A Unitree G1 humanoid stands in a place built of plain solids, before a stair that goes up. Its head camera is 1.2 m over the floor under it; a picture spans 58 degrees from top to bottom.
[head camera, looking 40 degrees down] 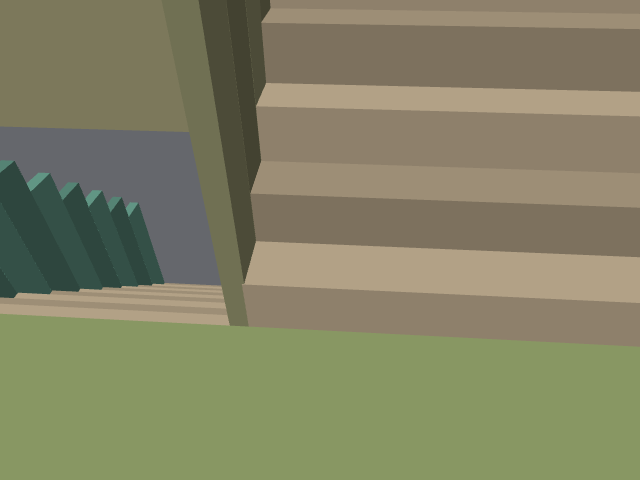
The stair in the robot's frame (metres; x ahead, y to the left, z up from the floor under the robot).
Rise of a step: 0.20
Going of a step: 0.21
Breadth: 1.44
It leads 4 degrees to the right of straight ahead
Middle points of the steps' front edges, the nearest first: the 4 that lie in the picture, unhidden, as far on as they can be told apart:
0.92 -0.48 0.21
1.13 -0.49 0.41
1.34 -0.51 0.62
1.55 -0.52 0.82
